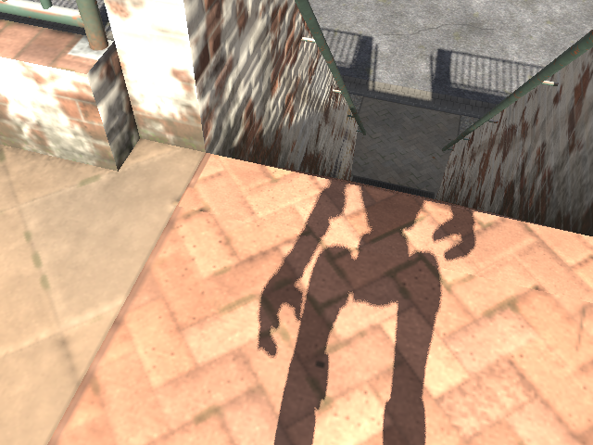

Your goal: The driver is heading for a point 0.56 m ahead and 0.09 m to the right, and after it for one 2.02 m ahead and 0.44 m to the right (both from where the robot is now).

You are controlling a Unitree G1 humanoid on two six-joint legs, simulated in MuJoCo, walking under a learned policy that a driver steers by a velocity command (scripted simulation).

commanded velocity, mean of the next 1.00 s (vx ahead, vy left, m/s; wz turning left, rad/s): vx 0.50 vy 0.00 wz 0.00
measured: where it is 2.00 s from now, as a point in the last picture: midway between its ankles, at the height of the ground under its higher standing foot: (340, 231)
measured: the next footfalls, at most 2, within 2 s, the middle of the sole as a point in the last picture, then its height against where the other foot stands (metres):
right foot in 0.48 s outside the picture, level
left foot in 1.04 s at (272, 328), level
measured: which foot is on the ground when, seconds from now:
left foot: down 0.00-0.50, up 0.52-1.00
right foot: up 0.00-0.46, down 0.48-1.00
